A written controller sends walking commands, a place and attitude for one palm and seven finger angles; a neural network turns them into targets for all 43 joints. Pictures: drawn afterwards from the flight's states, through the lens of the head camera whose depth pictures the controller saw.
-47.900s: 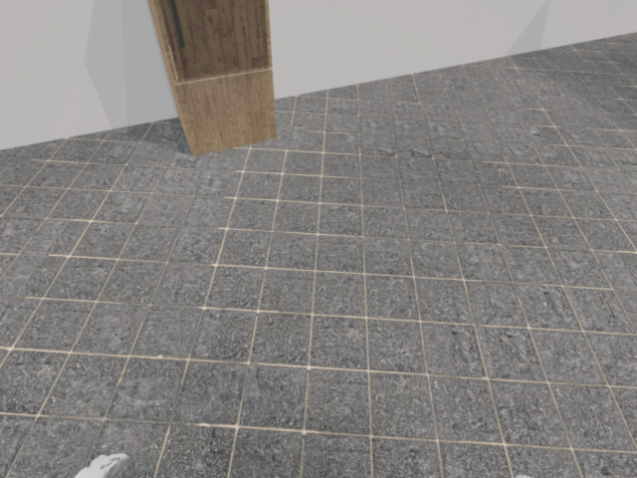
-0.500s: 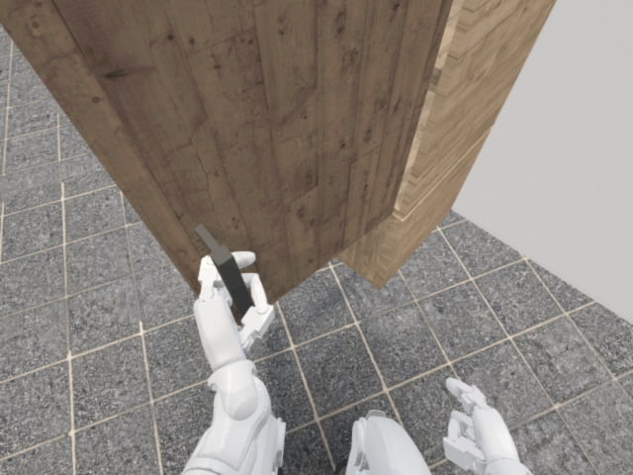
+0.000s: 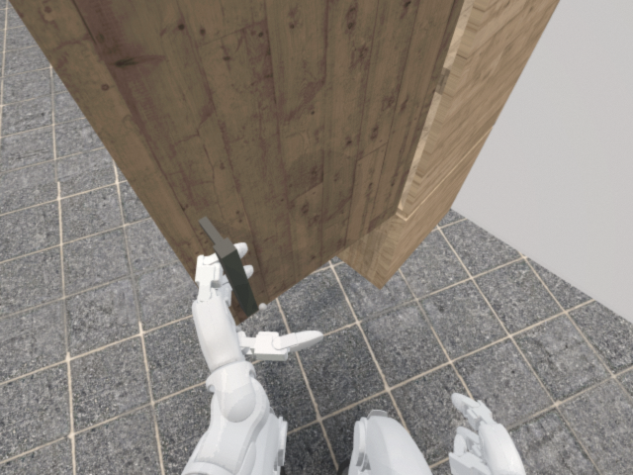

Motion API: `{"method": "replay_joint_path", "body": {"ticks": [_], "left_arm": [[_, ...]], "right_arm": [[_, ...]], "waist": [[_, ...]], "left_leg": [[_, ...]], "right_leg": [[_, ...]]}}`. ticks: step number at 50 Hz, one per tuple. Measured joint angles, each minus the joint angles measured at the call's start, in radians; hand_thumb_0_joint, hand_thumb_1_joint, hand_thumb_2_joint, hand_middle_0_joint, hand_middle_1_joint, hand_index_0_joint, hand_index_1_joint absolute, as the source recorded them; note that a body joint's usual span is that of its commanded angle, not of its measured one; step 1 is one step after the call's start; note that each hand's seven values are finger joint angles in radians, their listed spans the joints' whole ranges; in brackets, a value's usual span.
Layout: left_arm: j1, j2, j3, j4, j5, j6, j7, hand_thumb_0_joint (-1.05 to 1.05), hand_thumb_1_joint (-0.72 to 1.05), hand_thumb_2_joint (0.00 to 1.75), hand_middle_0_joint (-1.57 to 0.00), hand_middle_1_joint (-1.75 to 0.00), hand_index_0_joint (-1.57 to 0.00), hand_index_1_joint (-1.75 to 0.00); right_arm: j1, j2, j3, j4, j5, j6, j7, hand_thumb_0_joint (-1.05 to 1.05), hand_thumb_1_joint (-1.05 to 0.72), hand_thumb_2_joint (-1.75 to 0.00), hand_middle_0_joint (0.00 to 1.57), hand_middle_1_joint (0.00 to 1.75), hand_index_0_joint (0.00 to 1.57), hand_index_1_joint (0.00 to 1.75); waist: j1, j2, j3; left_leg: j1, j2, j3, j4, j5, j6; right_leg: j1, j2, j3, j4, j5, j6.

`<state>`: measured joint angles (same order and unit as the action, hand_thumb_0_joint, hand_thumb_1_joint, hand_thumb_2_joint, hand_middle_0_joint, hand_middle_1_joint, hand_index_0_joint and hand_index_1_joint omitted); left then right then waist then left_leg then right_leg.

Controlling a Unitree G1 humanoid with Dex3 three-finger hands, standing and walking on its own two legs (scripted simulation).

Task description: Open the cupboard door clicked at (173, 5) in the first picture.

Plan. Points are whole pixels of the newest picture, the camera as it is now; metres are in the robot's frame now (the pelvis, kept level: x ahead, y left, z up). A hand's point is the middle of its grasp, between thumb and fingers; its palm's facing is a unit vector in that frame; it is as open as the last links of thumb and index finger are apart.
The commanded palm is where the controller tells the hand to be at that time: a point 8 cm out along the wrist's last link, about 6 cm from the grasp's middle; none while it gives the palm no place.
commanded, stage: open thumb and fingers to let go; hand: left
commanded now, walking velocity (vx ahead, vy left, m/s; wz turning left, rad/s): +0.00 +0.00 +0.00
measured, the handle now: (231, 271) +0.36 +0.12 +0.02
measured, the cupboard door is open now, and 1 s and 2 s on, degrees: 80 82 82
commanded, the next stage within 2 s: slide the hand sideways off the handle in 0.20 s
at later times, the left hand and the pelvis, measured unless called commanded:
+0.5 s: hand (255, 337) +0.28 +0.09 +0.00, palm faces -0.08 -0.99 -0.08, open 16.2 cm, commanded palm +0.26 +0.12 +0.01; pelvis -0.01 +0.02 -0.01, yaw +0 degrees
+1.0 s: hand (230, 366) +0.25 +0.11 +0.01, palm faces -0.02 -1.00 +0.00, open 16.2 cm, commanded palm +0.22 +0.16 +0.01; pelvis -0.01 +0.03 -0.01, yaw -1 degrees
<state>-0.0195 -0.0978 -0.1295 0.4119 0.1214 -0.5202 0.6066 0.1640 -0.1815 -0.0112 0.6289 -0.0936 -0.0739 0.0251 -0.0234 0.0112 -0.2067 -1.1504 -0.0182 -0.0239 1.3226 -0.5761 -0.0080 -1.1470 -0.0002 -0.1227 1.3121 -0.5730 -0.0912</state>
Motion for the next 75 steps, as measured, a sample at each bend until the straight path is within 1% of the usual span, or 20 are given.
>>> {"method": "replay_joint_path", "body": {"ticks": [10,16,17,19,22,24,25,26,28,30,31,34,38,42,46,50,55,60,67,75], "left_arm": [[-0.008,-0.014,-0.035,0.017,0.022,0.013,0.012,-0.01,-0.48,0.3,-0.22,-0.68,-0.26,-0.7],[-0.032,-0.02,-0.037,0.029,0.032,0.021,0.023,-0.01,-0.49,0.3,-0.31,-0.56,-0.31,-0.63],[-0.028,-0.013,-0.039,0.022,0.033,0.021,0.009,-0.01,-0.49,0.3,-0.31,-0.54,-0.3,-0.62],[-0.01,0.029,-0.044,0.007,0.027,0.001,-0.085,-0.01,-0.49,0.3,-0.29,-0.51,-0.26,-0.57],[0.008,0.127,-0.066,-0.018,0.0,-0.032,-0.265,-0.02,-0.49,0.3,-0.24,-0.44,-0.19,-0.49],[0.015,0.175,-0.085,-0.039,-0.049,-0.039,-0.376,-0.02,-0.49,0.3,-0.22,-0.4,-0.15,-0.44],[0.019,0.186,-0.092,-0.051,-0.08,-0.035,-0.418,-0.02,-0.49,0.3,-0.21,-0.39,-0.14,-0.42],[0.024,0.187,-0.097,-0.063,-0.112,-0.027,-0.45,-0.02,-0.49,0.3,-0.2,-0.37,-0.13,-0.4],[0.039,0.165,-0.097,-0.086,-0.165,-0.005,-0.481,-0.02,-0.5,0.3,-0.18,-0.35,-0.13,-0.37],[0.059,0.138,-0.093,-0.106,-0.18,0.012,-0.485,-0.02,-0.5,0.3,-0.15,-0.34,-0.15,-0.36],[0.07,0.128,-0.093,-0.117,-0.176,0.016,-0.479,-0.02,-0.5,0.3,-0.14,-0.33,-0.16,-0.36],[0.1,0.113,-0.096,-0.145,-0.138,0.009,-0.447,-0.02,-0.5,0.3,-0.13,-0.32,-0.17,-0.34],[0.135,0.121,-0.093,-0.171,-0.089,-0.015,-0.42,-0.02,-0.5,0.3,-0.13,-0.31,-0.17,-0.32],[0.178,0.142,-0.081,-0.199,-0.085,-0.013,-0.432,-0.02,-0.49,0.3,-0.14,-0.31,-0.16,-0.31],[0.226,0.167,-0.072,-0.243,-0.107,-0.006,-0.458,-0.02,-0.49,0.3,-0.15,-0.31,-0.16,-0.31],[0.274,0.175,-0.06,-0.291,-0.135,-0.014,-0.487,-0.02,-0.5,0.3,-0.15,-0.31,-0.16,-0.31],[0.312,0.179,-0.042,-0.327,-0.146,-0.019,-0.519,-0.02,-0.5,0.3,-0.15,-0.3,-0.16,-0.31],[0.365,0.198,-0.007,-0.364,-0.165,-0.009,-0.564,-0.02,-0.49,0.3,-0.15,-0.3,-0.16,-0.31],[0.447,0.231,0.06,-0.424,-0.22,-0.017,-0.62,-0.02,-0.49,0.3,-0.15,-0.3,-0.16,-0.31],[0.511,0.255,0.113,-0.455,-0.272,-0.027,-0.713,-0.02,-0.49,0.3,-0.15,-0.3,-0.15,-0.31]], "right_arm": [[-0.011,0.015,0.02,-0.011,-0.004,-0.005,0.002,0.01,-0.91,-0.9,0.2,0.3,0.2,0.3],[-0.022,0.014,0.023,-0.012,-0.009,-0.004,0.003,0.01,-0.91,-0.9,0.2,0.3,0.2,0.3],[-0.023,0.013,0.025,-0.015,-0.008,-0.001,0.005,0.01,-0.91,-0.9,0.2,0.3,0.2,0.3],[-0.017,0.008,0.026,-0.029,0.0,0.008,0.009,0.01,-0.91,-0.9,0.2,0.3,0.2,0.3],[-0.003,-0.006,0.023,-0.05,0.016,0.022,0.007,0.01,-0.91,-0.9,0.2,0.3,0.2,0.3],[0.005,-0.02,0.019,-0.06,0.033,0.027,0.005,0.01,-0.91,-0.9,0.2,0.3,0.2,0.3],[0.007,-0.027,0.018,-0.065,0.043,0.03,0.003,0.01,-0.91,-0.9,0.2,0.3,0.2,0.3],[0.008,-0.034,0.017,-0.07,0.052,0.033,0.001,0.01,-0.91,-0.9,0.2,0.3,0.2,0.3],[0.012,-0.043,0.015,-0.082,0.066,0.039,-0.002,0.01,-0.91,-0.9,0.2,0.3,0.2,0.3],[0.018,-0.046,0.015,-0.097,0.073,0.046,-0.002,0.01,-0.91,-0.9,0.2,0.3,0.2,0.3],[0.021,-0.046,0.016,-0.105,0.073,0.048,-0.001,0.01,-0.91,-0.9,0.2,0.3,0.2,0.3],[0.03,-0.042,0.017,-0.124,0.067,0.052,0.008,0.01,-0.91,-0.9,0.2,0.3,0.2,0.3],[0.029,-0.032,0.02,-0.138,0.062,0.061,0.02,0.01,-0.91,-0.9,0.2,0.3,0.2,0.3],[0.021,-0.024,0.025,-0.149,0.063,0.075,0.023,0.01,-0.91,-0.9,0.2,0.3,0.2,0.3],[0.012,-0.02,0.03,-0.156,0.068,0.077,0.017,0.01,-0.91,-0.9,0.2,0.3,0.2,0.3],[0.006,-0.018,0.033,-0.161,0.07,0.07,0.009,0.01,-0.91,-0.9,0.2,0.3,0.2,0.3],[0.003,-0.022,0.032,-0.169,0.071,0.061,0.002,0.01,-0.91,-0.9,0.2,0.3,0.2,0.3],[0.005,-0.022,0.027,-0.175,0.075,0.058,-0.007,0.01,-0.91,-0.9,0.2,0.3,0.2,0.3],[0.007,-0.026,0.018,-0.169,0.08,0.042,-0.025,0.01,-0.91,-0.9,0.2,0.3,0.2,0.3],[-0.005,-0.031,0.007,-0.159,0.088,0.025,-0.042,0.01,-0.91,-0.9,0.2,0.3,0.2,0.3]], "waist": [[0.003,0.003,0.001],[0.012,0.007,0.0],[0.01,0.007,0.002],[0.008,0.007,0.006],[0.011,0.011,0.012],[0.014,0.021,0.018],[0.015,0.026,0.022],[0.016,0.031,0.026],[0.018,0.036,0.031],[0.017,0.032,0.032],[0.017,0.028,0.029],[0.014,0.018,0.015],[0.014,0.004,0.006],[0.022,0.001,0.009],[0.029,0.007,0.015],[0.033,0.012,0.014],[0.037,0.012,0.01],[0.04,0.004,0.007],[0.041,0.003,0.004],[0.041,0.003,-0.003]], "left_leg": [[0.002,-0.002,0.006,0.003,0.003,0.016],[-0.013,-0.005,0.007,0.016,0.005,0.023],[-0.014,-0.007,0.007,0.017,0.005,0.024],[-0.018,-0.012,0.008,0.024,0.005,0.027],[-0.027,-0.016,0.005,0.044,-0.001,0.031],[-0.032,-0.018,0.002,0.059,-0.005,0.034],[-0.031,-0.017,0.002,0.064,-0.007,0.036],[-0.03,-0.016,0.003,0.066,-0.009,0.038],[-0.024,-0.014,0.009,0.063,-0.008,0.043],[-0.017,-0.013,0.02,0.054,-0.006,0.048],[-0.016,-0.013,0.025,0.05,-0.004,0.049],[-0.022,-0.014,0.034,0.048,-0.004,0.052],[-0.033,-0.013,0.039,0.063,-0.013,0.053],[-0.036,-0.011,0.035,0.076,-0.023,0.051],[-0.034,-0.01,0.028,0.079,-0.027,0.048],[-0.034,-0.01,0.023,0.078,-0.03,0.046],[-0.044,-0.01,0.02,0.087,-0.037,0.042],[-0.049,-0.005,0.018,0.098,-0.048,0.036],[-0.055,0.001,0.006,0.111,-0.059,0.026],[-0.074,0.006,-0.004,0.136,-0.067,0.02]], "right_leg": [[0.007,-0.002,0.006,-0.007,0.01,0.015],[-0.005,-0.005,0.006,0.0,0.014,0.021],[-0.006,-0.007,0.007,0.002,0.014,0.022],[-0.009,-0.013,0.006,0.012,0.011,0.024],[-0.015,-0.018,0.003,0.03,0.003,0.025],[-0.015,-0.019,-0.001,0.039,0.0,0.027],[-0.014,-0.018,-0.001,0.04,0.0,0.029],[-0.011,-0.017,0.0,0.04,0.0,0.032],[-0.007,-0.016,0.007,0.036,0.004,0.037],[-0.005,-0.015,0.018,0.031,0.009,0.042],[-0.007,-0.015,0.022,0.029,0.011,0.044],[-0.018,-0.016,0.032,0.032,0.011,0.047],[-0.032,-0.015,0.037,0.051,0.002,0.046],[-0.034,-0.013,0.033,0.061,-0.007,0.044],[-0.028,-0.012,0.026,0.059,-0.011,0.042],[-0.026,-0.011,0.022,0.057,-0.014,0.041],[-0.036,-0.011,0.018,0.067,-0.023,0.036],[-0.044,-0.006,0.017,0.081,-0.034,0.03],[-0.046,0.0,0.004,0.089,-0.044,0.021],[-0.062,0.005,-0.006,0.108,-0.05,0.014]]}}
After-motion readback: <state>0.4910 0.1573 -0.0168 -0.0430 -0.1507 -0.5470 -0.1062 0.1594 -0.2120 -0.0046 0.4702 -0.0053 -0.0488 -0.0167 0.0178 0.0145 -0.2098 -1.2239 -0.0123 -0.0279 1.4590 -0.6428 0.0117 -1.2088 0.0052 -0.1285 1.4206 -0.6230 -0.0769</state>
